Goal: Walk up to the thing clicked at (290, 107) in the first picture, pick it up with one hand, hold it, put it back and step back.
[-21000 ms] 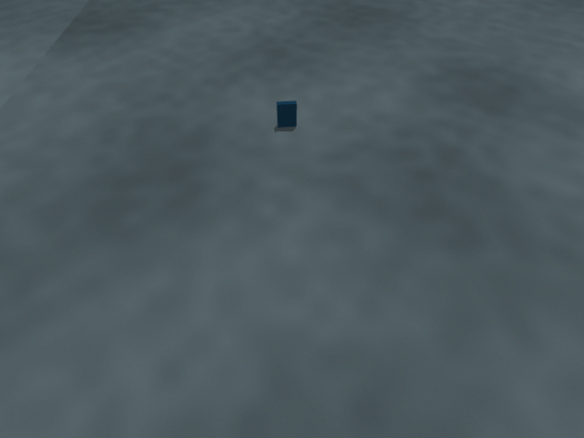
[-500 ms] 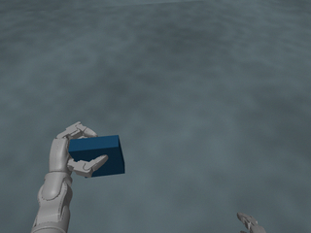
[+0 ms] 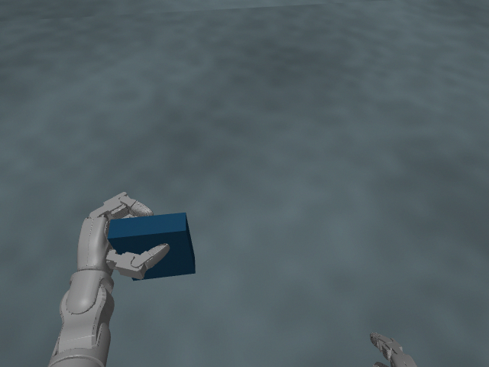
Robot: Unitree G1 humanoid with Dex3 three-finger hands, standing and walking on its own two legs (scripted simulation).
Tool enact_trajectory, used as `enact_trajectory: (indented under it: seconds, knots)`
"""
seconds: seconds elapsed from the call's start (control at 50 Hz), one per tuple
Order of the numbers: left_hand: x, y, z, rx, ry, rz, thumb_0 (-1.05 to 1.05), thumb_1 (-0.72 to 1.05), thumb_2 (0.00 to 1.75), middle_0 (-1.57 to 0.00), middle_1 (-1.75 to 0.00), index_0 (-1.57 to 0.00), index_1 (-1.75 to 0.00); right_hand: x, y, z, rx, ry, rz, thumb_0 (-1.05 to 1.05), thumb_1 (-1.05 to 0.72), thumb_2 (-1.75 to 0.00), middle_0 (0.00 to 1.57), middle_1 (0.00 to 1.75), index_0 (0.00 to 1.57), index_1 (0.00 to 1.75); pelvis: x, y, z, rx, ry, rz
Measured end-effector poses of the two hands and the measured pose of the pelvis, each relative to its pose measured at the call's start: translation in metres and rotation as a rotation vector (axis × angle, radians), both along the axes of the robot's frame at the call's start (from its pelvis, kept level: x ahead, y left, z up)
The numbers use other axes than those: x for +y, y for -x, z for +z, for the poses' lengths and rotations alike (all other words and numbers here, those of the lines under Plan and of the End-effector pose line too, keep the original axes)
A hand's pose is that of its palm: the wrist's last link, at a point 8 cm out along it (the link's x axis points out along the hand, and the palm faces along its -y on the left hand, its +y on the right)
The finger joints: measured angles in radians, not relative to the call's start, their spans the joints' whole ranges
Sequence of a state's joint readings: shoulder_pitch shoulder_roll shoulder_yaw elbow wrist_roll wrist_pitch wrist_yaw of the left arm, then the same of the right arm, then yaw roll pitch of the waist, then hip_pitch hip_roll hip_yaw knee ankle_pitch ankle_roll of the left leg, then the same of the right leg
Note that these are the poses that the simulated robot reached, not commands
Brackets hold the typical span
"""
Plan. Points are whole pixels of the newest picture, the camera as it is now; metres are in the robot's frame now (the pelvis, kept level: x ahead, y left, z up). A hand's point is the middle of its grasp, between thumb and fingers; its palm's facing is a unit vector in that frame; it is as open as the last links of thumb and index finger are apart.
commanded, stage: hold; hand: left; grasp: from the side
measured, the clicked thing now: (157, 249) +0.32 +0.15 +0.00
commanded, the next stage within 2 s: crouch in 0.66 s
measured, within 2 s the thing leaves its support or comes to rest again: neither
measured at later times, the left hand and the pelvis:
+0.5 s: hand (136, 239) +0.32 +0.17 +0.05, palm faces +0.05 -1.00 -0.02, open 8.3 cm; pelvis +0.00 +0.00 +0.00, yaw +0 degrees
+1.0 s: hand (140, 246) +0.32 +0.17 +0.02, palm faces +0.09 -1.00 +0.00, open 8.2 cm; pelvis -0.01 +0.00 -0.01, yaw +0 degrees
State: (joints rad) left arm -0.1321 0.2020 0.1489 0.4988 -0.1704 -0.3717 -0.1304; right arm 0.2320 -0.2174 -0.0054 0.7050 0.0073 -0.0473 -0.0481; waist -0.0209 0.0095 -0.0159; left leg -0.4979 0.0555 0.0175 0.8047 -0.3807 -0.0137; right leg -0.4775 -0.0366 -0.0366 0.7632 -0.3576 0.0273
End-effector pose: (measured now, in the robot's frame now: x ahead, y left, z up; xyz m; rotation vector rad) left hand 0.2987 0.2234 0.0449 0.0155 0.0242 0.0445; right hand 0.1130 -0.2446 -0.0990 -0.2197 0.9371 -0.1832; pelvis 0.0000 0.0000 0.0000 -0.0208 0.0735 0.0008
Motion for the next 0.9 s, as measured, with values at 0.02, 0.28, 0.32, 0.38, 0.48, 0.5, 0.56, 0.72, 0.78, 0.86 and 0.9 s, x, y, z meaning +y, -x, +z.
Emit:
enact_trajectory:
  seconds: [0.02,0.28,0.32,0.38,0.48,0.5,0.56,0.72,0.78,0.86,0.9]
  knots:
    - [0.0003,0.0003,0.0008,-0.002,-0.003,-0.001,0.05,-0.31,1.03,-0.94,-1.18,-0.94,-1.18,0.0005,0.0004,0.0002,-0.001,0.000,0.000,0.01,-0.92,-0.90,0.20,0.30,0.20,0.30,0.0004,0.0003,0.0000,-0.001,0.001,0.000]
    - [0.0021,0.0037,0.0014,-0.005,-0.002,-0.001,0.05,-0.32,1.04,-0.94,-1.18,-0.94,-1.18,0.0061,0.0054,-0.0003,-0.003,-0.012,0.005,0.01,-0.92,-0.90,0.20,0.30,0.20,0.30,0.0039,0.0034,-0.0001,-0.005,0.004,0.000]
    - [0.0019,0.0053,0.0008,-0.004,-0.002,-0.001,0.05,-0.32,1.04,-0.94,-1.18,-0.94,-1.18,0.0066,0.0054,0.0000,-0.004,-0.012,0.006,0.01,-0.92,-0.90,0.20,0.30,0.20,0.30,0.0042,0.0036,-0.0001,-0.006,0.004,0.001]
    - [0.0019,0.0070,0.0003,-0.005,-0.002,0.000,0.05,-0.32,1.04,-0.94,-1.18,-0.94,-1.18,0.0074,0.0047,0.0004,-0.007,-0.012,0.011,0.01,-0.92,-0.90,0.20,0.30,0.20,0.30,0.0045,0.0044,-0.0002,-0.007,0.004,0.002]
    - [0.0028,0.0072,0.0025,-0.013,-0.005,0.003,0.05,-0.32,1.03,-0.94,-1.18,-0.94,-1.18,0.0082,0.0025,0.0012,-0.017,-0.012,0.017,0.01,-0.92,-0.90,0.20,0.30,0.20,0.30,0.0046,0.0048,-0.0003,-0.008,0.005,0.003]
    - [0.0028,0.0069,0.0031,-0.014,-0.006,0.003,0.05,-0.32,1.03,-0.94,-1.18,-0.94,-1.18,0.0084,0.0021,0.0014,-0.020,-0.011,0.018,0.01,-0.92,-0.90,0.20,0.30,0.20,0.30,0.0045,0.0049,-0.0003,-0.009,0.005,0.003]
    - [0.0024,0.0055,0.0047,-0.016,-0.008,0.000,0.05,-0.32,1.03,-0.94,-1.18,-0.94,-1.18,0.0086,0.0011,0.0019,-0.027,-0.012,0.019,0.01,-0.92,-0.90,0.20,0.30,0.20,0.30,0.0045,0.0054,-0.0003,-0.010,0.006,0.004]
    - [0.0006,0.0062,0.0025,-0.011,0.003,-0.001,0.05,-0.32,1.03,-0.94,-1.18,-0.94,-1.18,0.0079,-0.0001,0.0031,-0.037,-0.016,0.020,0.01,-0.92,-0.90,0.20,0.30,0.20,0.30,0.0043,0.0064,-0.0005,-0.008,0.004,0.002]
    - [0.0001,0.0079,0.0013,-0.009,-0.001,-0.004,0.05,-0.31,1.03,-0.94,-1.18,-0.94,-1.18,0.0072,-0.0001,0.0030,-0.036,-0.015,0.021,0.01,-0.92,-0.90,0.20,0.30,0.20,0.30,0.0040,0.0067,-0.0008,-0.008,0.004,0.001]
    - [0.0006,0.0099,-0.0010,-0.006,-0.004,0.004,0.05,-0.30,1.01,-0.94,-1.19,-0.94,-1.18,0.0064,-0.0001,0.0022,-0.034,-0.014,0.024,0.01,-0.91,-0.90,0.20,0.30,0.20,0.30,0.0034,0.0067,-0.0013,-0.005,0.004,0.002]
    - [0.0012,0.0100,-0.0039,-0.003,0.001,0.013,0.05,-0.29,0.99,-0.93,-1.19,-0.94,-1.18,0.0060,0.0001,0.0013,-0.033,-0.013,0.028,0.01,-0.90,-0.90,0.20,0.30,0.20,0.30,0.0029,0.0073,-0.0023,-0.001,0.004,0.003]
